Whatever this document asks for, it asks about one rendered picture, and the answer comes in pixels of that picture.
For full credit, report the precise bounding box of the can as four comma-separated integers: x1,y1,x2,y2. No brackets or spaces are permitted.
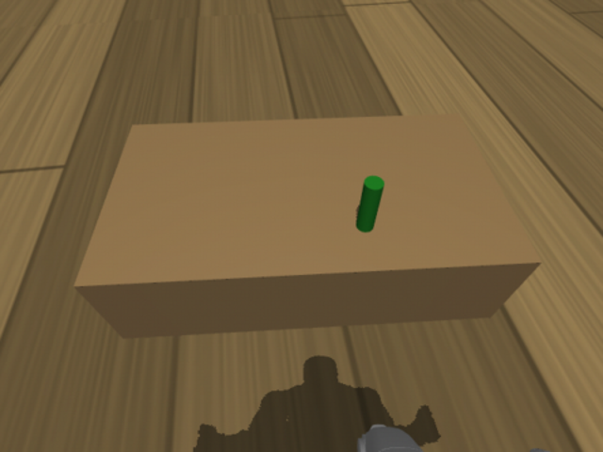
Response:
356,176,384,233

